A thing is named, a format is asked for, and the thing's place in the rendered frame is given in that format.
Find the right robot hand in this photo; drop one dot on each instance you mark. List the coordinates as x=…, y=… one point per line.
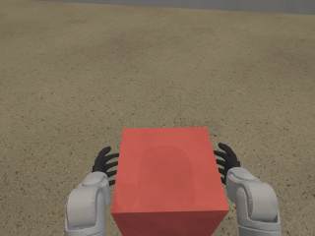
x=230, y=160

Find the right robot forearm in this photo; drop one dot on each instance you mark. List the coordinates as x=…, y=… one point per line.
x=257, y=206

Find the carton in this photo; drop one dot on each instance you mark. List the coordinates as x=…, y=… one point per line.
x=167, y=183

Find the left robot hand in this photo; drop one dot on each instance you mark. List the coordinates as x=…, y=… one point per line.
x=100, y=166

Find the left robot forearm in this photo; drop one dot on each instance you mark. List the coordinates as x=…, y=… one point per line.
x=85, y=212

